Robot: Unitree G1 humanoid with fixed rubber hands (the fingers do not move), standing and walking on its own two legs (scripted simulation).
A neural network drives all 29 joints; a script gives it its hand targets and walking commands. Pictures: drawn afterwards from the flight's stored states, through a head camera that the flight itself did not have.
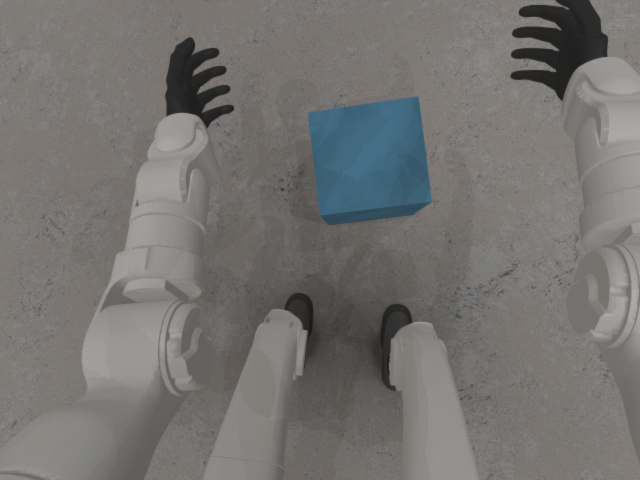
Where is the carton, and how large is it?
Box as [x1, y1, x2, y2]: [308, 96, 431, 224]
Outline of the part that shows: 418,96 308,112 319,212 322,218 328,224 408,215 414,213 431,201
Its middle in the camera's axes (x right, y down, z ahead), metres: +0.10 -0.15 +0.86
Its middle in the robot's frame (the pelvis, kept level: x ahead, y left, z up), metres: +0.53 +0.00 -0.53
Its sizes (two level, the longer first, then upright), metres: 0.210 0.200 0.250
